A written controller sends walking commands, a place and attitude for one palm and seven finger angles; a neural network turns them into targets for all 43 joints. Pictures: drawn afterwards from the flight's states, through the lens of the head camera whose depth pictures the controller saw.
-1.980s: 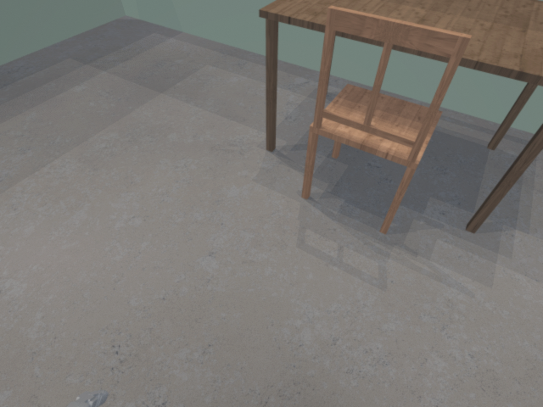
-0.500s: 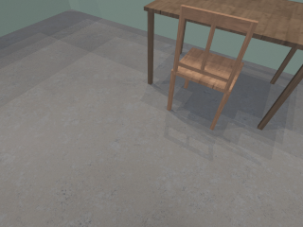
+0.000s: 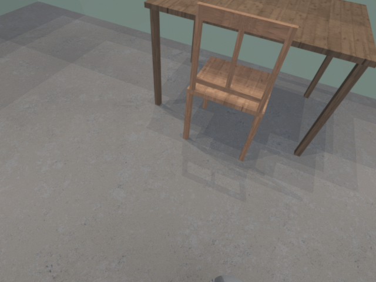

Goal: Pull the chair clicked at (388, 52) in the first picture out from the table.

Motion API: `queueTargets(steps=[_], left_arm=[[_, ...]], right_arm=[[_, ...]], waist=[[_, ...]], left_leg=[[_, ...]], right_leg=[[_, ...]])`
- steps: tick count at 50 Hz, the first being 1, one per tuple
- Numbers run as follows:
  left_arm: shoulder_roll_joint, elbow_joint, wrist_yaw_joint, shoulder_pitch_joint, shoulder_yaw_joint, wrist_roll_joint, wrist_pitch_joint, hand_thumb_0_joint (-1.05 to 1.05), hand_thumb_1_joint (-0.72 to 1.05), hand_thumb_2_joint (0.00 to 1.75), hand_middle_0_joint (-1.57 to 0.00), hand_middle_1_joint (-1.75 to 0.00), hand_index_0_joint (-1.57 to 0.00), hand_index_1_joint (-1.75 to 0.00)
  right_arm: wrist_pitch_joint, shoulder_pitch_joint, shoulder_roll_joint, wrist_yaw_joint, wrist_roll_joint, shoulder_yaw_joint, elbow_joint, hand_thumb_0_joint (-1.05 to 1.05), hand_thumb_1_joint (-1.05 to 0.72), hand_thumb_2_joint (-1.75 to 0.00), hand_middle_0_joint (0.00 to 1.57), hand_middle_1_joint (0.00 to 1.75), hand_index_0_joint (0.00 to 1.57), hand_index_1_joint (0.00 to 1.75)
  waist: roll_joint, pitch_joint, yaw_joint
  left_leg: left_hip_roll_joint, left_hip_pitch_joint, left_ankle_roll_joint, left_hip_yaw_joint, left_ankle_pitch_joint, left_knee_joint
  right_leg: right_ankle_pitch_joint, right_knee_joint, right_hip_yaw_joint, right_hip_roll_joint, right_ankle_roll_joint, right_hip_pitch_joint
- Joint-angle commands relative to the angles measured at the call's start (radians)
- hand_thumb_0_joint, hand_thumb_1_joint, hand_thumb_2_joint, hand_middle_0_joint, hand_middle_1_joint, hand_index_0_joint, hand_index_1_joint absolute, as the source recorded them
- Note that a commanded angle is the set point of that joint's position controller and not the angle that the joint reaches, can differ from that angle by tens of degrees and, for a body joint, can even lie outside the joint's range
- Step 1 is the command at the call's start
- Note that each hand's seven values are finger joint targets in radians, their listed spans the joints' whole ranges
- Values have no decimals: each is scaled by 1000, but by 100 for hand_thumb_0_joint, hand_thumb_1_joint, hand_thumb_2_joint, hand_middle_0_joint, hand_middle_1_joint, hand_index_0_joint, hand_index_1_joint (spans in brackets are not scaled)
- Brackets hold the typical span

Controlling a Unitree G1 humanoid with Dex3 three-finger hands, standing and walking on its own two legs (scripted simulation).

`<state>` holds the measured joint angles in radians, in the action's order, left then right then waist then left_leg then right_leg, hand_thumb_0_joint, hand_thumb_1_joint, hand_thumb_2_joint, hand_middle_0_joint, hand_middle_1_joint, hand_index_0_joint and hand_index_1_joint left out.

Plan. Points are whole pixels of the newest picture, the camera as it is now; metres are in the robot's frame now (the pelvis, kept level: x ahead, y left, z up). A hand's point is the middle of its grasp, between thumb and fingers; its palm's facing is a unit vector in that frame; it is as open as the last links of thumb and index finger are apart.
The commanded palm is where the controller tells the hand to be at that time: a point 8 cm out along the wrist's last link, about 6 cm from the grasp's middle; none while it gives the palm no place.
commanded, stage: walk to a spot facing it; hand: left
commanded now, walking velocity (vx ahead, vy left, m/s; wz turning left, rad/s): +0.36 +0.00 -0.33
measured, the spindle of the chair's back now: (234, 61) +1.05 -0.17 -0.09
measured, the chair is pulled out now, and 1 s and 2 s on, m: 0.00 0.00 0.00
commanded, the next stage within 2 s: turn to face it in 0.36 s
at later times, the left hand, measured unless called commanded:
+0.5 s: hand (138, 242) +0.24 +0.14 -0.17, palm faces -0.06 -0.98 -0.17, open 7.3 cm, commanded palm none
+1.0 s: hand (145, 187) +0.40 +0.14 -0.17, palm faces -0.22 -0.94 -0.25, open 7.4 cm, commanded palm none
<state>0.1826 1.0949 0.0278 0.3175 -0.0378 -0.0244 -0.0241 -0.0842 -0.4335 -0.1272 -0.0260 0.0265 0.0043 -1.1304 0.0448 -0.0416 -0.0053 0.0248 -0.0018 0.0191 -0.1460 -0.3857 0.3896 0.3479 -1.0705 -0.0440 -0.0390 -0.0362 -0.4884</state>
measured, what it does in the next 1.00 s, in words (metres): walks ahead, turning right: right foot, then left foot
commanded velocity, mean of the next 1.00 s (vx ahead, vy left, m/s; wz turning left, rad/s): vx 0.13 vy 0.00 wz -0.26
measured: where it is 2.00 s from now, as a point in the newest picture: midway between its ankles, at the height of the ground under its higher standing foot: (213, 228)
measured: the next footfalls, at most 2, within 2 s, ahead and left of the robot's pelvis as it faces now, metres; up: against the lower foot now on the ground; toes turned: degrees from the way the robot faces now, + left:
right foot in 0.20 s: +0.23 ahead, -0.12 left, +0.00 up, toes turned -11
left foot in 0.62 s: +0.39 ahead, +0.09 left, +0.00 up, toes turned +1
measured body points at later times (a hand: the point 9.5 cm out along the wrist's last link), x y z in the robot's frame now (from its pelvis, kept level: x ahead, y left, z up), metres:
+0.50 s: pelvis +0.20 -0.03 +0.00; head +0.20 -0.03 +0.45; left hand +0.24 +0.19 -0.16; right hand +0.23 -0.28 -0.14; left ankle +0.29 +0.10 -0.69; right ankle +0.19 -0.12 -0.74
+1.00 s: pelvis +0.30 -0.03 -0.01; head +0.32 -0.06 +0.44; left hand +0.41 +0.19 -0.15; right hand +0.27 -0.27 -0.17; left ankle +0.35 +0.09 -0.73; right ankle +0.28 -0.13 -0.74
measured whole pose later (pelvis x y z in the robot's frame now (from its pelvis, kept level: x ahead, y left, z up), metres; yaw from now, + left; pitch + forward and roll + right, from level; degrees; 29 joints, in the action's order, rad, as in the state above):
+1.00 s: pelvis +0.30 -0.03 -0.01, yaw -17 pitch +0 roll +1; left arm 0.17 0.98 -0.01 0.24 -0.07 -0.03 -0.02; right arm 0.01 -0.23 -0.19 -0.02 0.03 0.05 -1.02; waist -0.02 -0.05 0.00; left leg 0.13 -0.29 -0.02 -0.27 -0.32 0.62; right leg 0.30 -0.61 -0.09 -0.04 -0.02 -0.30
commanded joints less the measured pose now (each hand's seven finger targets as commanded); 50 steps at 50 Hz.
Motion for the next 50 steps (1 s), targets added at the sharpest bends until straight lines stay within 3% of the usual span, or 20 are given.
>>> queueTargets(steps=[1, 5, 8, 9, 10, 11, 14, 17, 25, 29, 30, 31, 32, 35, 38, 44, 47, 48, 49, 50], left_arm=[[13, -150, 12, -189, -7, 1, 43, 0, 90, 90, -20, -30, -20, -30], [14, -141, 9, -170, -10, 5, 46, 0, 90, 90, -20, -30, -20, -30], [67, -63, -2, 74, -33, -5, 56, 0, 90, 90, -20, -30, -20, -30], [132, -26, -10, 198, -53, -11, 72, 0, 90, 90, -20, -30, -20, -30], [235, -13, -26, 289, -78, -8, 83, 0, 90, 90, -20, -30, -20, -30], [268, -15, -33, 287, -82, 20, 76, 0, 90, 90, -20, -30, -20, -30], [136, -78, -44, 33, -46, 13, 81, 0, 90, 90, -20, -30, -20, -30], [97, -89, -49, -38, -34, -2, 92, 0, 90, 90, -20, -30, -20, -30], [109, -65, -36, 27, -31, 0, 94, 0, 90, 90, -20, -30, -20, -30], [108, -81, -39, 23, -42, 5, 69, 0, 90, 90, -20, -30, -20, -30], [77, -88, -38, 45, -37, 8, 61, 0, 90, 90, -20, -30, -20, -30], [36, -101, -33, 82, -35, 16, 55, 0, 90, 90, -20, -30, -20, -30], [44, -116, -36, 66, -33, 9, 56, 0, 90, 90, -20, -30, -20, -30], [46, -114, -26, 5, -44, -2, 37, 0, 90, 90, -20, -30, -20, -30], [12, -102, -24, 55, -40, 4, 9, 0, 90, 90, -20, -30, -20, -30], [-7, -141, -28, 0, -34, -1, 2, 0, 90, 90, -20, -30, -20, -30], [26, -139, -32, 37, -39, -3, 14, 0, 90, 90, -20, -30, -20, -30], [72, -136, -37, 64, -46, -6, 22, 0, 90, 90, -20, -30, -20, -30], [170, -138, -48, 60, -57, -14, 33, 0, 90, 90, -20, -30, -20, -30], [203, -135, -50, 96, -56, 0, 30, 0, 90, 90, -20, -30, -20, -30]], right_arm=[[-21, -123, -132, -22, -5, 29, -22, 0, -90, -90, 20, 30, 20, 30], [-12, -119, -160, -21, -8, 38, -48, 0, -90, -90, 20, 30, 20, 30], [-7, -60, -192, -18, -14, 50, -38, 0, -90, -90, 20, 30, 20, 30], [-5, -68, -167, -8, -20, 46, -32, 0, -90, -90, 20, 30, 20, 30], [-10, -119, -97, -1, -36, 37, -9, 0, -90, -90, 20, 30, 20, 30], [-7, -51, -95, -1, -35, 42, 33, 0, -90, -90, 20, 30, 20, 30], [16, 42, -76, 12, -6, 52, 44, 0, -90, -90, 20, 30, 20, 30], [54, -39, -36, 16, 4, 51, 28, 0, -90, -90, 20, 30, 20, 30], [41, 182, -48, 36, -3, 49, 134, 0, -90, -90, 20, 30, 20, 30], [25, 115, -95, 15, -7, 48, 121, 0, -90, -90, 20, 30, 20, 30], [19, 57, -152, 5, -3, 58, 111, 0, -90, -90, 20, 30, 20, 30], [20, -10, -251, -2, 7, 77, 112, 0, -90, -90, 20, 30, 20, 30], [32, -22, -261, -5, 3, 72, 117, 0, -90, -90, 20, 30, 20, 30], [35, 145, -177, -13, 1, 50, 163, 0, -90, -90, 20, 30, 20, 30], [34, 198, -164, -14, -4, 48, 168, 0, -90, -90, 20, 30, 20, 30], [63, 181, -198, -6, 2, 76, 156, 0, -90, -90, 20, 30, 20, 30], [77, 190, -197, 0, -3, 78, 153, 0, -90, -90, 20, 30, 20, 30], [79, 189, -173, 5, -9, 75, 160, 0, -90, -90, 20, 30, 20, 30], [83, 184, -107, 11, -16, 62, 185, 0, -90, -90, 20, 30, 20, 30], [95, 247, -103, 6, -14, 53, 206, 0, -90, -90, 20, 30, 20, 30]], waist=[[-161, -137, -29], [-197, -106, 6], [-167, 27, 126], [-85, 95, 174], [151, 223, 179], [105, 220, 156], [-33, 18, 44], [-11, 2, -40], [44, -60, 4], [11, -14, -29], [-120, 38, -44], [-350, 87, -51], [-353, 119, -59], [-198, 28, -14], [-196, 73, 24], [-197, 70, -7], [-157, 65, 26], [-54, 79, 40], [202, 74, 32], [183, 74, 76]], left_leg=[[241, 41, 113, 103, 582, -198], [247, 11, 105, 0, 833, -126], [227, -38, 68, -52, 951, 189], [192, -210, 35, -51, 764, 439], [63, -478, -5, -55, 83, 822], [17, -593, 3, 57, -181, 1041], [152, -580, 0, 146, 33, 969], [160, -472, -27, 114, 54, 796], [101, -420, -57, 49, 169, 369], [63, -198, -53, 31, 247, 131], [138, -60, -27, 115, 376, 70], [357, 59, 70, 351, 543, 9], [458, 16, 149, 432, 523, -69], [381, -179, 138, 262, 419, -105], [317, -209, 111, 91, 512, -95], [331, -199, 124, 61, 406, -54], [295, -258, 62, 16, 317, 60], [244, -319, 8, -25, 213, 166], [125, -488, -57, -100, -52, 336], [82, -496, -66, 6, -228, 471]], right_leg=[[-112, 170, -56, -33, -4, -196], [-150, 364, -120, 30, -53, 28], [-186, 458, -141, 75, -88, 349], [-194, 514, -59, 15, -120, 583], [-145, 615, 389, -292, -248, 783], [-150, 784, 655, -424, -318, 738], [-56, 824, 361, -307, -218, 318], [-99, 863, 181, -238, -179, 120], [-229, 844, 133, -182, -148, 167], [-320, 661, 113, -119, -99, 194], [-234, 516, 77, -54, -55, 133], [93, 285, -31, 49, 3, -14], [324, 74, -25, 61, 17, -33], [155, -102, 31, -27, 34, -53], [70, -1, -1, -36, 59, 28], [45, 309, -56, -10, 59, 130], [-113, 539, -68, 6, 46, 273], [-218, 643, 31, -59, 22, 349], [-404, 731, 299, -271, -60, 420], [-524, 769, 365, -359, -158, 359]])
